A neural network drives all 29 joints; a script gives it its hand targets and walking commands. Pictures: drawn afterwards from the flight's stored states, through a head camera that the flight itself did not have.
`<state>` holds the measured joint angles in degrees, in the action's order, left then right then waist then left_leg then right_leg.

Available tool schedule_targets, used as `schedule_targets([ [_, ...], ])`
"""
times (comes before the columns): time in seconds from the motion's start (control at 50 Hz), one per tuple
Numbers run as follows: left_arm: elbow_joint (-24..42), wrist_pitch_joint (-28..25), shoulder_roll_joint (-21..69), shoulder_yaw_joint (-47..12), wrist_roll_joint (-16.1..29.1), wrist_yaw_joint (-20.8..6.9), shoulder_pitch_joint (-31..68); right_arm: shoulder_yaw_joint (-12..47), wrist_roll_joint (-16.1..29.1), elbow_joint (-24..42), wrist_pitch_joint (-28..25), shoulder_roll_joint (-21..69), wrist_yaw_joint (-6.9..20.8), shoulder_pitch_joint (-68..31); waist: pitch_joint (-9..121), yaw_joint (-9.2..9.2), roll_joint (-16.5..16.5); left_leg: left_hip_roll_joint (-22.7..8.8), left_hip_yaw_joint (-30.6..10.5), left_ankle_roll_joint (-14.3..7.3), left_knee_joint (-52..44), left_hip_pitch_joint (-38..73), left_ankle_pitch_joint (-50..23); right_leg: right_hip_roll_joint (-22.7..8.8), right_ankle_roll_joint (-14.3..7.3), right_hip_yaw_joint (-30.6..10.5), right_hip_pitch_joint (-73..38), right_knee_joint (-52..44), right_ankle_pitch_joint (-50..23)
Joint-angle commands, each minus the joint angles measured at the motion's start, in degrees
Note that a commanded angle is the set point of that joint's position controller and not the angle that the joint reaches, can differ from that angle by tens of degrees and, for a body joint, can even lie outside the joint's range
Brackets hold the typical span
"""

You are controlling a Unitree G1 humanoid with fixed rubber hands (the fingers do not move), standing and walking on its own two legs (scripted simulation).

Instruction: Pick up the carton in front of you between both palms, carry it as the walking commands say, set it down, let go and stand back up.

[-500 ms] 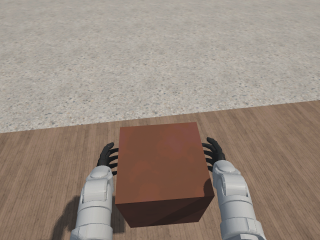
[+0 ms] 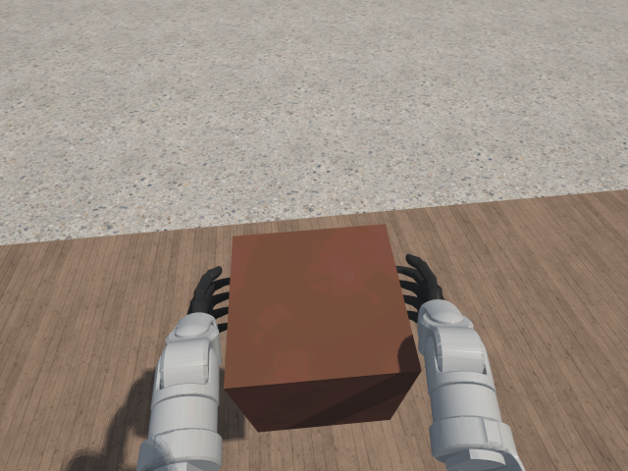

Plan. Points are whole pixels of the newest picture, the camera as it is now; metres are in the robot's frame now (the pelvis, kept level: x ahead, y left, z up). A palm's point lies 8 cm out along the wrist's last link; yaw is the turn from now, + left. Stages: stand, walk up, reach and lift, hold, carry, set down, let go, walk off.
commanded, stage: reach and lift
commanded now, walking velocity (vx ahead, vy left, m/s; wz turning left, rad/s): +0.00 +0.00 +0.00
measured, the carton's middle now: (317, 335) +0.31 +0.00 -0.03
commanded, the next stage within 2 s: hold in 0.42 s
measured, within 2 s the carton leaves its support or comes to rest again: neither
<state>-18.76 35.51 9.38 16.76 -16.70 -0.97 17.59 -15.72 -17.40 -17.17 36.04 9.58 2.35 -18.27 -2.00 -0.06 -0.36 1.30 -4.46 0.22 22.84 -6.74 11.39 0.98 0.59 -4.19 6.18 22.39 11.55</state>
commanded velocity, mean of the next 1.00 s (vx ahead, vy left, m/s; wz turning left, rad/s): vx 0.13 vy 0.00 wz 0.00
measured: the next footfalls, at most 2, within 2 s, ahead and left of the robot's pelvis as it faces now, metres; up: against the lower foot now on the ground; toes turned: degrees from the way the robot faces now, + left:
right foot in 1.30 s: +0.24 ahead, -0.11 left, +0.00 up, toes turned -12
left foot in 1.60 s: +0.45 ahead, +0.15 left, +0.00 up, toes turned +13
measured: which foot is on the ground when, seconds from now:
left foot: down 0.00-1.00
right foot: down 0.00-0.96, up 0.98-1.00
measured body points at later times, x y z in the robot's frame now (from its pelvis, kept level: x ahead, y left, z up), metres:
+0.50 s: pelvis +0.01 +0.00 +0.00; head -0.03 +0.00 +0.45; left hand +0.31 +0.15 +0.04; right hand +0.31 -0.15 +0.05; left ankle +0.02 +0.12 -0.74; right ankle +0.01 -0.13 -0.74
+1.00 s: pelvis +0.03 +0.02 -0.01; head -0.02 +0.03 +0.44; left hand +0.31 +0.18 +0.06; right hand +0.33 -0.12 +0.07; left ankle +0.03 +0.11 -0.74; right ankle +0.01 -0.12 -0.73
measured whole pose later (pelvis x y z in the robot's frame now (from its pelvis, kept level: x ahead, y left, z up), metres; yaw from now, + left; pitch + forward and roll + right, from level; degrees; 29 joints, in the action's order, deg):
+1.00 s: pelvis +0.03 +0.02 -0.01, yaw +1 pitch +1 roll +0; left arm 2.3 51.5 7.6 8.9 -10.7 2.2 9.5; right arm -8.1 -8.9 0.2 50.3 8.1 -1.2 -11.9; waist 8.6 0.4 -1.8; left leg 0.7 4.6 -1.9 27.6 -14.7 14.0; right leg -2.3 0.6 -1.1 16.4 34.9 22.5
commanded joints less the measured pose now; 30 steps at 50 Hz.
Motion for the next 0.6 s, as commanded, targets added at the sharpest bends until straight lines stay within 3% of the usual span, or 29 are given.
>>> schedule_targets([
  [0.0, 1.12, 0.59, 53.83, -32.11, 12.76, -12.16, 22.20, 30.01, 12.26, 0.47, -0.34, 49.62, 11.56, -21.20, 15.78, 1.19, 0.52, 4.12, 0.14, 0.39, -3.64, 7.58, -15.25, 4.67, -0.01, 1.02, -5.27, -3.17, -13.96],
  [0.02, 2.55, 0.59, 51.34, -29.37, 11.08, -12.38, 20.83, 29.71, 12.87, 0.64, -0.05, 49.50, 11.72, -20.26, 16.12, -0.27, 2.83, 4.69, 0.32, 0.18, -3.98, 6.96, -14.72, 4.40, 0.22, 0.16, -5.25, -3.68, -14.66],
  [0.04, 2.66, 1.04, 51.30, -30.95, 11.94, -12.02, 21.12, 28.92, 11.57, -1.56, 0.25, 50.09, 11.78, -17.68, 13.26, 0.97, 0.98, 3.91, -0.75, 0.15, -4.04, 7.58, -13.65, 4.15, -0.27, 0.37, -4.23, -3.49, -13.43],
  [0.06, 3.64, 0.55, 53.70, -31.95, 13.67, -12.17, 22.66, 28.96, 11.13, 1.79, -0.44, 47.81, 11.78, -19.20, 15.82, 2.96, 1.14, 3.18, -0.89, 0.91, -3.96, 9.79, -15.07, 4.62, -0.99, 0.54, -3.33, -4.62, -11.27],
  [0.08, 4.42, 0.63, 52.37, -32.76, 14.14, -12.10, 19.42, 29.14, 12.53, 0.45, 0.71, 49.84, 11.38, -15.75, 13.51, 1.68, 2.83, 3.43, -0.96, 0.80, -4.56, 6.48, -14.61, 4.58, -0.61, 0.25, -6.40, -3.93, -13.77],
  [0.1, 6.48, 0.51, 52.62, -33.48, 14.62, -12.24, 21.61, 30.59, 11.97, 4.70, 0.27, 49.25, 11.36, -17.18, 14.02, 2.16, -0.01, 4.14, -0.21, 0.80, -4.51, 5.92, -14.56, 4.80, -0.50, 0.22, -6.79, -5.38, -14.62],
  [0.12, 4.98, 0.69, 52.89, -31.71, 13.19, -11.76, 21.15, 30.74, 11.64, 2.34, 0.65, 49.86, 11.37, -19.17, 16.41, 0.82, 1.05, 3.20, -1.21, 0.45, -5.17, 6.41, -16.87, 4.84, -0.31, 0.00, -8.31, -3.37, -16.92],
  [0.14, 5.43, 0.62, 51.49, -32.10, 12.95, -11.31, 21.28, 29.81, 12.63, 1.65, 0.65, 48.86, 11.25, -17.84, 13.06, 0.04, 2.28, 3.89, 0.31, 0.23, -4.72, 6.05, -15.57, 4.16, -0.17, 0.03, -6.35, -3.98, -15.77],
  [0.16, 5.68, 0.54, 52.90, -31.89, 13.25, -11.44, 19.87, 30.74, 13.39, 3.94, 0.36, 49.82, 11.52, -20.19, 13.66, -1.65, 0.94, 3.75, -0.02, -0.09, -5.07, 5.54, -16.29, 5.61, 0.44, 0.63, -6.59, -3.89, -13.73],
  [0.18, 5.12, 0.73, 50.53, -33.19, 14.60, -11.72, 21.54, 31.45, 14.12, 4.42, 0.65, 50.45, 11.35, -17.27, 15.11, 0.52, 0.90, 4.29, 0.08, -0.07, -5.60, 5.88, -14.11, 5.01, 0.11, 0.10, -7.96, -4.14, -14.52],
  [0.2, 9.59, 0.70, 51.43, -34.46, 14.58, -11.77, 21.35, 32.23, 13.90, 5.80, 0.85, 50.44, 10.98, -17.94, 15.69, -0.71, -0.69, 4.10, 0.23, 0.30, -5.09, 4.28, -13.95, 5.18, -0.34, 0.62, -11.01, -4.43, -13.83],
  [0.22, 7.50, 1.00, 51.52, -34.42, 14.48, -12.02, 20.53, 32.59, 13.91, 5.88, 0.31, 48.79, 11.47, -18.16, 14.95, 0.72, 2.09, 4.15, 0.49, 0.27, -5.10, 5.38, -14.46, 4.33, -0.01, 0.03, -8.26, -4.68, -14.52],
  [0.24, 8.52, 1.06, 51.12, -32.83, 14.20, -11.98, 19.01, 33.27, 14.09, 8.62, 1.34, 50.28, 11.26, -19.14, 14.87, -0.47, 1.65, 4.17, 0.49, -0.41, -5.44, 7.80, -14.60, 4.87, 0.74, 0.44, -6.75, -4.76, -14.72],
  [0.26, 5.55, 1.60, 50.31, -31.28, 13.56, -11.78, 20.84, 31.65, 12.99, 4.32, 1.96, 49.32, 10.78, -19.13, 12.74, 0.63, 0.42, 4.20, 0.31, 0.03, -4.45, 5.74, -12.57, 4.44, 0.25, -0.49, -6.21, -4.74, -12.51],
  [0.28, 7.69, 2.30, 49.55, -33.43, 13.35, -11.43, 19.41, 31.13, 13.85, 3.15, 1.90, 49.46, 11.02, -15.08, 12.66, 0.22, 0.72, 3.90, 0.29, 0.23, -5.45, 7.70, -11.63, 4.62, 0.23, -0.05, -6.18, -4.52, -13.42],
  [0.3, 7.22, 2.04, 50.49, -32.47, 12.75, -11.63, 18.00, 31.60, 14.03, 5.08, 1.47, 49.64, 11.41, -17.18, 12.26, -0.91, 1.76, 3.49, -0.51, -0.04, -5.68, 5.02, -13.80, 4.67, -0.32, 0.43, -6.68, -4.31, -12.70],
  [0.32, 9.77, 1.90, 50.83, -32.62, 13.36, -11.79, 21.62, 31.73, 13.20, 6.15, 2.06, 48.92, 11.14, -19.60, 14.59, -0.59, -0.52, 3.43, 0.08, 0.23, -5.55, 3.76, -12.36, 4.88, 0.00, 1.28, -9.04, -5.01, -12.65],
  [0.34, 8.71, 2.97, 50.10, -34.00, 13.74, -11.74, 20.45, 30.38, 12.76, 4.92, 2.48, 49.02, 11.36, -15.16, 11.32, 1.48, 0.21, 4.18, 0.51, 0.45, -5.92, 5.31, -11.54, 4.73, -0.45, 0.29, -5.75, -5.26, -11.50],
  [0.36, 10.31, 2.57, 50.29, -33.88, 14.55, -11.66, 21.90, 32.71, 13.34, 6.50, 2.39, 48.23, 11.33, -17.38, 13.65, 0.44, -0.08, 4.12, -0.12, -0.18, -5.20, 7.30, -14.27, 4.13, 0.21, 0.29, -5.03, -4.97, -14.16],
  [0.4, 7.14, 3.34, 49.42, -29.87, 12.02, -12.24, 22.22, 29.48, 12.00, 5.05, 2.80, 48.25, 10.93, -18.55, 14.45, 1.03, 1.42, 4.24, 0.42, 0.01, -5.11, 5.41, -12.16, 4.18, -0.39, -0.30, -8.03, -4.35, -14.32],
  [0.42, 7.42, 3.50, 52.25, -32.58, 13.95, -12.30, 19.66, 32.94, 14.31, 8.67, 3.13, 50.18, 11.49, -18.15, 13.93, 1.24, 0.62, 4.80, 0.63, 0.13, -5.74, 6.96, -10.97, 4.96, 0.61, -0.20, -6.75, -5.41, -11.75],
  [0.44, 9.58, 3.81, 50.92, -35.19, 14.81, -12.05, 20.80, 33.40, 13.52, 7.43, 3.43, 50.12, 11.60, -17.06, 11.70, 1.69, -0.02, 3.96, 0.09, 0.08, -5.71, 5.67, -11.30, 4.54, -0.01, -0.81, -6.31, -5.07, -13.02],
  [0.46, 11.43, 4.00, 50.28, -35.33, 15.08, -12.01, 21.52, 34.53, 15.07, 8.01, 4.03, 51.47, 11.61, -17.67, 15.42, 0.19, -0.16, 4.17, 0.01, -0.40, -5.98, 8.03, -11.04, 4.19, 1.02, -0.68, -8.28, -4.40, -15.30],
  [0.5, 10.35, 4.90, 51.56, -37.45, 16.20, -11.73, 17.65, 35.70, 15.51, 12.03, 4.25, 49.98, 11.10, -17.03, 14.37, 0.00, -1.56, 4.20, -0.31, -0.23, -6.07, 6.24, -17.19, 4.73, 0.43, 0.00, -10.84, -5.88, -15.87],
  [0.52, 12.47, 5.55, 51.27, -36.20, 16.04, -11.22, 15.53, 37.11, 16.34, 14.60, 4.90, 47.86, 11.06, -16.94, 14.37, 0.34, 1.66, 4.28, -0.01, 0.13, -6.66, 9.90, -17.14, 4.84, 0.67, -0.08, -7.87, -5.26, -16.70],
  [0.54, 13.64, 6.40, 48.95, -34.36, 14.21, -11.08, 16.52, 34.77, 15.43, 11.49, 5.72, 47.81, 10.91, -15.79, 12.98, -0.11, 1.61, 4.72, 0.13, 0.65, -6.43, 9.32, -14.85, 4.41, 0.16, 0.39, -7.05, -6.59, -13.24],
  [0.56, 10.85, 6.87, 47.40, -33.40, 12.41, -10.74, 14.07, 33.44, 14.57, 7.95, 6.30, 46.99, 10.94, -14.47, 9.27, -1.90, 1.71, 3.94, 0.15, 0.01, -7.19, 8.43, -12.50, 4.97, 0.41, 0.59, -6.85, -6.09, -11.54],
  [0.58, 11.56, 7.58, 45.23, -31.90, 11.55, -10.90, 14.09, 32.72, 14.68, 10.27, 6.53, 46.95, 11.08, -14.41, 7.07, -2.02, 1.70, 4.55, 0.39, -0.19, -7.73, 5.16, -10.47, 3.52, 0.33, -0.31, -7.22, -6.81, -11.01],
])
